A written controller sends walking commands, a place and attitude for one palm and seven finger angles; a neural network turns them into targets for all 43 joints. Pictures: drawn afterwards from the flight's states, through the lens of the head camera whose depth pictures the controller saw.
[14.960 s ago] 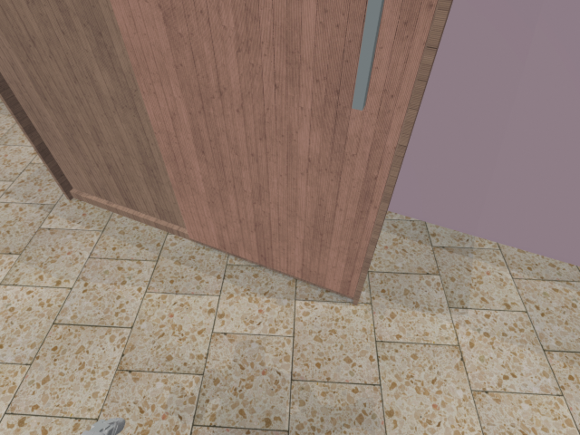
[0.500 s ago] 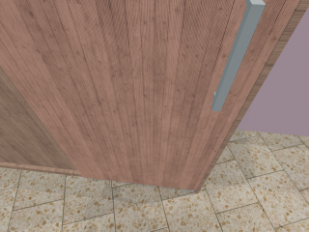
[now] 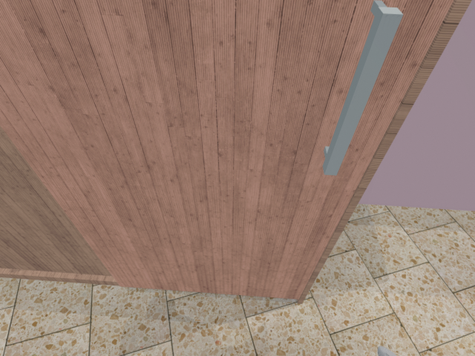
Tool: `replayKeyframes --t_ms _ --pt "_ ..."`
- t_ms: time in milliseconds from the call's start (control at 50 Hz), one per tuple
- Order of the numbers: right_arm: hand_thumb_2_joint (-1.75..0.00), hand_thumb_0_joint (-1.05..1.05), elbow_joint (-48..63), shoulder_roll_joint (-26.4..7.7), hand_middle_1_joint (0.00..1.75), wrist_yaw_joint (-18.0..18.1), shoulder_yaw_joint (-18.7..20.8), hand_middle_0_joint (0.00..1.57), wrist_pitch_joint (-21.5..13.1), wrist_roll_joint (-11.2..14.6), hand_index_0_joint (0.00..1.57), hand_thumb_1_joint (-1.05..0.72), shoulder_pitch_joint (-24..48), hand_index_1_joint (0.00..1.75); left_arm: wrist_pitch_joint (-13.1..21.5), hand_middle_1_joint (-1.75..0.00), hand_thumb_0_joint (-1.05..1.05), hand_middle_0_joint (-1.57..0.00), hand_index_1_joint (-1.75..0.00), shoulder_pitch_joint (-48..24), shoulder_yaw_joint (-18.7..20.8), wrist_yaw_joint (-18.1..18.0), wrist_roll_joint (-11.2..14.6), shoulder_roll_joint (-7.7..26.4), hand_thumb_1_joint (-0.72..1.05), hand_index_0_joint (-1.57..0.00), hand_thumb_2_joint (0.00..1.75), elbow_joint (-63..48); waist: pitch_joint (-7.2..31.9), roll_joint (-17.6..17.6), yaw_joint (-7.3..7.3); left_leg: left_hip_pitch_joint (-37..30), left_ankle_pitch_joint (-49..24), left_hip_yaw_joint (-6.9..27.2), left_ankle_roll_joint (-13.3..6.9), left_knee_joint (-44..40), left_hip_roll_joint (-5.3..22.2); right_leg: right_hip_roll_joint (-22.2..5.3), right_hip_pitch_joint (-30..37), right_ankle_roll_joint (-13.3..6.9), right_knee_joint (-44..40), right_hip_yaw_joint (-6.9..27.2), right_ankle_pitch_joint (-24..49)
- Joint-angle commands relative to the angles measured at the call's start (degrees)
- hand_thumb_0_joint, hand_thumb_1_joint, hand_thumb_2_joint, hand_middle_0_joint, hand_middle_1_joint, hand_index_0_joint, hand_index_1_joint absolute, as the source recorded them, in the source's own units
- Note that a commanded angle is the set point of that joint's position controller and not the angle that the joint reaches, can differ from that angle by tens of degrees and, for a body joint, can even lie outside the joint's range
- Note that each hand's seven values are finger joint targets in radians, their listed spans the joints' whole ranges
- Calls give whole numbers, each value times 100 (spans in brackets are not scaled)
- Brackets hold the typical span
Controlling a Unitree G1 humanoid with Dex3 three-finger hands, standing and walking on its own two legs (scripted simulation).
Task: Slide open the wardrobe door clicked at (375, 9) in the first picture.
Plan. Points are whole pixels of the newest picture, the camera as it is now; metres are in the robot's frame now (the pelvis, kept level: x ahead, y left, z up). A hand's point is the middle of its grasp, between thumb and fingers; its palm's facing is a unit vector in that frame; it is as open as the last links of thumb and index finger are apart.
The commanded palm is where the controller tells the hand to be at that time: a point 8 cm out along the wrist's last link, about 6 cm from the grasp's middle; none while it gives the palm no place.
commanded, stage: raise the hand with hooked fingers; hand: right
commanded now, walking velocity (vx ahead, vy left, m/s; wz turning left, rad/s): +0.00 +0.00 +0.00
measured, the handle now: (350, 101) +0.45 -0.13 +0.23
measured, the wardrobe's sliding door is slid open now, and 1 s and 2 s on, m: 0.00 0.00 0.00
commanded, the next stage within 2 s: move the hooked fingers beside the handle in 1.98 s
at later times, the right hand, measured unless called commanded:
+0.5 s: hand (393, 338) +0.16 -0.19 +0.05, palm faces +0.08 +0.99 -0.10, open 9.8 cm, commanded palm +0.14 -0.25 +0.06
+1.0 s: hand (466, 275) +0.22 -0.26 +0.14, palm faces +0.07 +0.99 -0.10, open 12.7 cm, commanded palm +0.18 -0.30 +0.16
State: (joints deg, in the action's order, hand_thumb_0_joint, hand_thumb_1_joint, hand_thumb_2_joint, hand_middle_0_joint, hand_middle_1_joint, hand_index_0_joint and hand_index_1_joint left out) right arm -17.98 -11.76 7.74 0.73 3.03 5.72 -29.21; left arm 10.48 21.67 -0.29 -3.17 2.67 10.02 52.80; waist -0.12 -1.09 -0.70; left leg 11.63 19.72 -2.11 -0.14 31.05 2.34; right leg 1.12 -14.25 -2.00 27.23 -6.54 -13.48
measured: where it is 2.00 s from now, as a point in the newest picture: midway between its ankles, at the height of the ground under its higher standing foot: outside the picture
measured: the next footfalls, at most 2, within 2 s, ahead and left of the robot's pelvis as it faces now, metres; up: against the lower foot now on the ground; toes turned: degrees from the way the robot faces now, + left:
none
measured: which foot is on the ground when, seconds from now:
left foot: down 0.00-1.00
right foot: down 0.00-1.00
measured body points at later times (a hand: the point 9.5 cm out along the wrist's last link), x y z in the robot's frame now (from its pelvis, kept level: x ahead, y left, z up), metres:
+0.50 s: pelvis -0.02 +0.04 -0.04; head -0.01 +0.04 +0.41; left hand +0.20 +0.26 -0.09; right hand +0.15 -0.24 +0.05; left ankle -0.04 +0.11 -0.74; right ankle +0.01 -0.09 -0.74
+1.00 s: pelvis -0.02 +0.00 -0.01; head -0.03 +0.00 +0.44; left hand +0.17 +0.24 -0.06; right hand +0.21 -0.31 +0.15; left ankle -0.04 +0.11 -0.74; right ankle +0.01 -0.09 -0.74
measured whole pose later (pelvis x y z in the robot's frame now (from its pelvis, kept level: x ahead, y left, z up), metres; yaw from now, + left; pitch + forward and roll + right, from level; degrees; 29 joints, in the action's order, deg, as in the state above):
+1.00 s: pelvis -0.02 +0.00 -0.01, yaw -2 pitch -1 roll +1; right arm 5.7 -22.7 -21.2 22.6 0.2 20.9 -9.5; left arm 18.2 14.0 -2.3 -5.6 4.2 15.7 36.3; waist 2.0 1.3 2.1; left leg 11.4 19.0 -4.7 -0.5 31.5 0.4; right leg -0.9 -17.6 -2.0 33.8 -3.8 -15.4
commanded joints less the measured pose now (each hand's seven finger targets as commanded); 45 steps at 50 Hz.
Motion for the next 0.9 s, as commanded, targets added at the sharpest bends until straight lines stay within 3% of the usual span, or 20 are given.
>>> replayKeyframes --t_ms 0,60,100,120,160,200,260,300,320,340,380,420,480,520,560,620,640,720,840,880 --pt "-83 0 2383 -137 40 -224 201 21 -1236 332 21 -74 736 40 859 -30 0 -20 -30 -978 316 -91 -95 1191 90 -20 90 -1586 -93 -474 -337 1473 -238 -412 -72 -263 -272 -293 -230 95 156 942 -137" --pt "-80 0 1094 62 45 -1200 625 22 -2327 608 22 -67 -539 45 736 -30 0 -20 -30 -1245 454 112 -186 1148 90 -20 90 -1973 -49 -1310 176 2076 -120 -419 -102 465 -323 -171 -1240 217 982 694 58" --pt "-78 0 894 -255 48 -2102 1109 22 -3096 906 22 -62 -768 48 645 -30 0 -20 -30 -1399 545 246 -159 1184 90 -20 90 -2262 355 -1113 327 2034 -522 -175 -133 936 -233 -70 -1784 260 1513 567 88" --pt "-77 0 706 -734 50 -2470 1647 22 -3279 956 22 -60 -881 50 585 -30 0 -20 -30 -1385 609 301 -100 1225 90 -20 90 -2417 546 -625 463 1789 -908 26 -178 1072 -156 -31 -1829 261 1690 511 253" --pt "-75 0 1583 -1054 53 -2814 1835 22 -3064 1107 22 -55 -659 53 464 -30 0 -20 -30 -1656 568 272 -34 1201 90 -20 90 -2952 1211 -49 558 1396 -1227 276 -111 1095 -63 58 -1748 160 1808 302 373" --pt "-73 0 2504 -1177 55 -2780 2000 23 -2737 1331 23 -50 -71 55 335 -30 0 -20 -30 -1638 501 152 5 1105 90 -20 90 -3211 1502 261 462 1268 -1208 429 9 924 -43 65 -1586 114 1838 273 343" --pt "-70 0 3573 -1188 60 -2482 2014 23 -2757 1381 23 -43 773 60 308 -30 0 -20 -30 -1252 450 25 -48 1011 90 -20 90 -3163 1497 490 117 1472 -1492 463 93 821 -113 -90 -1189 49 1911 492 469" --pt "-68 0 3979 -1095 63 -2373 1681 24 -2969 1299 24 -39 1320 63 393 -30 0 -20 -30 -1154 354 -26 -86 1013 90 -20 90 -3058 1228 686 -139 1758 -1349 377 70 744 -173 -144 -1028 8 1920 583 414" --pt "-67 0 4069 -1135 64 -2408 1519 24 -3050 1286 24 -36 1806 64 434 -30 0 -20 -30 -1063 307 -58 -109 1072 90 -20 90 -2963 1067 514 -308 1864 -1282 442 92 686 -192 -174 -1024 -25 1978 666 351" --pt "-66 0 3891 -1211 66 -2482 1516 24 -3093 1254 24 -34 1928 66 503 -30 0 -20 -30 -1067 307 -91 -91 1106 90 -20 90 -2843 947 660 -339 1941 -1060 488 75 576 -186 -186 -1003 -25 1962 690 233" --pt "-64 0 3390 -1308 69 -2741 1468 24 -2985 1274 24 -29 1973 69 602 -30 0 -20 -30 -1096 248 -148 -35 1173 90 -20 90 -2720 716 515 -381 1962 -557 579 94 319 -162 -195 -1088 -44 1880 734 -29" --pt "-62 0 2908 -1649 72 -3021 1755 25 -2674 1358 25 -25 2063 72 652 -30 0 -20 -30 -1158 217 -214 31 1243 90 -20 90 -2611 697 435 -259 1687 -327 827 184 41 -65 -202 -1131 -51 1800 761 -105" --pt "-59 0 2625 -1947 76 -3267 2166 25 -2075 1525 25 -18 1966 76 719 -30 0 -20 -30 -1349 144 -255 66 1225 90 -20 90 -2650 1070 385 34 1057 -524 874 243 -116 75 -199 -1008 -25 1525 801 79" --pt "-57 0 2379 -2052 80 -3248 2518 25 -1751 1695 25 -13 1824 80 769 -30 0 -20 -30 -1440 113 -265 66 1194 90 -20 90 -2659 1086 101 185 757 -932 883 322 -153 137 -217 -987 6 1400 856 230" --pt "-55 0 2627 -2009 82 -3204 2696 26 -1649 1820 26 -8 1688 82 838 -30 0 -20 -30 -1429 105 -222 57 1153 90 -20 90 -2692 1360 20 280 509 -1659 731 370 -66 127 -205 -800 14 1248 849 543" --pt "-52 0 2714 -1982 87 -3116 2801 26 -1576 1889 26 -1 1603 87 963 -30 0 -20 -30 -1424 103 -173 62 1156 90 -20 90 -2712 1273 -198 358 400 -2029 621 386 -52 90 -209 -675 26 1080 831 702" --pt "-51 0 2886 -1899 88 -3113 2711 27 -1586 1883 27 1 1675 88 1003 -30 0 -20 -30 -1365 92 -145 72 1161 90 -20 90 -2701 1297 19 335 412 -2177 520 357 -31 53 -194 -527 20 1002 795 801" --pt "-47 0 2994 -2011 94 -3064 2737 27 -1372 1819 27 10 1786 94 1132 -30 0 -20 -30 -1334 120 -167 101 1231 90 -20 90 -2685 1069 -80 343 561 -1840 360 269 -166 -46 -230 -259 -8 789 757 771" --pt "-41 0 3723 -2294 103 -2882 2772 28 -996 1694 28 24 2764 103 1199 -30 0 -20 -30 -1395 60 -267 121 1232 90 -20 90 -2612 1014 750 333 595 -1200 -133 -34 -283 -280 -241 445 -20 247 798 711" --pt "-39 0 3755 -2324 107 -2832 2804 29 -864 1666 29 29 2883 107 1210 -30 0 -20 -30 -1414 28 -282 124 1219 90 -20 90 -2606 1023 711 343 520 -1158 -226 -61 -319 -310 -268 602 7 98 876 725"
